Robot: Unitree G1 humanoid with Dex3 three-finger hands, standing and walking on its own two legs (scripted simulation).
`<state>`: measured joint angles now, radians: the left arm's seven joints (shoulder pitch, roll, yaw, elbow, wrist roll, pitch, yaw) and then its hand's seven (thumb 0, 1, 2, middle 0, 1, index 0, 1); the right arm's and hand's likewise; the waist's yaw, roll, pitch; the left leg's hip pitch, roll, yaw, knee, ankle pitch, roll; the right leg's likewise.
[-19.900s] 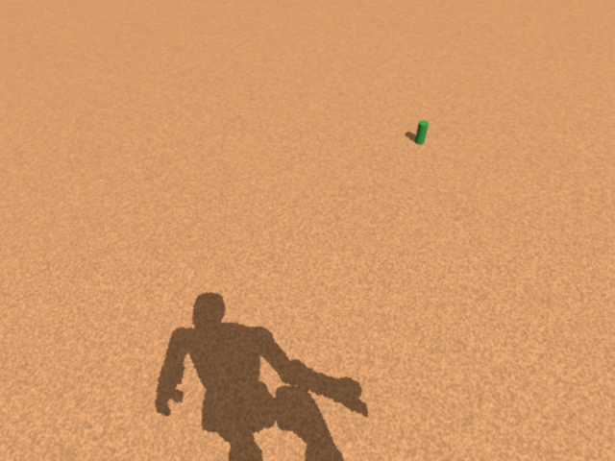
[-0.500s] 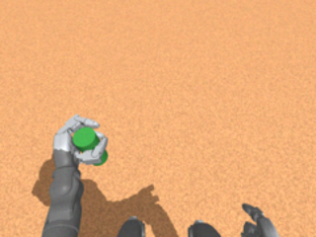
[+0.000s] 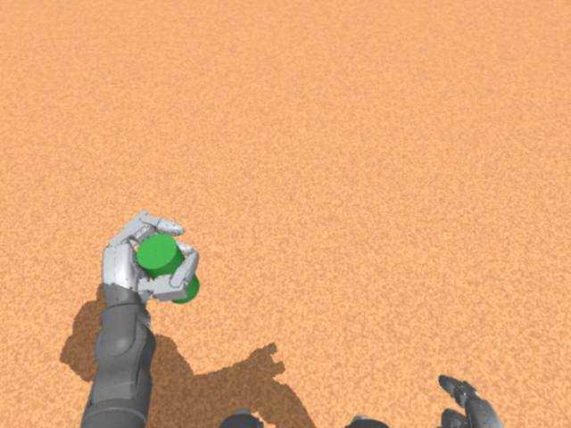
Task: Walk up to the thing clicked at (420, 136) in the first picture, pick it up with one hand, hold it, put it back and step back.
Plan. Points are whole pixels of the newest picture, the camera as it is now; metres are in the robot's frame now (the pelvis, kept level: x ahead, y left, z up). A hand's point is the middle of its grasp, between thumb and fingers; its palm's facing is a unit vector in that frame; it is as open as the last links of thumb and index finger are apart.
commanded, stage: lift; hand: left
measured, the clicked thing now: (171, 271) +0.34 +0.19 +0.01
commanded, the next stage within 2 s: hold in 0.02 s
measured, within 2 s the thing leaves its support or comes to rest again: neither
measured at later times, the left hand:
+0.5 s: hand (172, 260) +0.33 +0.17 +0.06, palm faces +0.19 -0.98 -0.02, open 7.1 cm
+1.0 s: hand (176, 259) +0.33 +0.16 +0.07, palm faces +0.17 -0.98 -0.01, open 7.1 cm
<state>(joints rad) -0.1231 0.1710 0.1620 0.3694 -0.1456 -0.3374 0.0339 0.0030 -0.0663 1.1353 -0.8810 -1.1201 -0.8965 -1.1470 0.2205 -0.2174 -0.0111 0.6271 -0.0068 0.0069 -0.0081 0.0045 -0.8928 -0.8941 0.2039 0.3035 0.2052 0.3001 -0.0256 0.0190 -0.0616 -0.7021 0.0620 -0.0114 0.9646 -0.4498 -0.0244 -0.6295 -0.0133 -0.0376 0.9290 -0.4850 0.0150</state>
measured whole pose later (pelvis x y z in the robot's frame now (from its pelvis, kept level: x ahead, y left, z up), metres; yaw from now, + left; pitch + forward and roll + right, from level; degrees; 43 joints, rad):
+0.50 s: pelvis +0.00 +0.00 +0.01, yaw +0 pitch +8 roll -1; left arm -0.11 0.16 0.14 0.36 -0.14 -0.32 0.05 0.00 -0.07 1.13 -0.88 -1.12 -0.90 -1.15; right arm 0.23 -0.22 -0.01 0.63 -0.01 0.01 -0.01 0.00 -0.90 -0.90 0.20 0.30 0.20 0.30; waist -0.02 0.02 -0.04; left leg -0.61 0.06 -0.01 0.89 -0.42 -0.03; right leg -0.54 -0.01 -0.03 0.86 -0.45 0.01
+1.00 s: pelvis -0.01 +0.00 +0.02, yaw +0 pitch +6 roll -1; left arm -0.12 0.15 0.14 0.38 -0.14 -0.32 0.04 0.00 -0.06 1.13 -0.88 -1.12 -0.90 -1.15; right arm 0.21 -0.22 -0.01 0.64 0.00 0.00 -0.02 0.01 -0.90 -0.90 0.20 0.30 0.20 0.30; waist -0.02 0.02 -0.03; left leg -0.56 0.06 0.00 0.84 -0.38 -0.03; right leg -0.50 -0.02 -0.03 0.82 -0.43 0.01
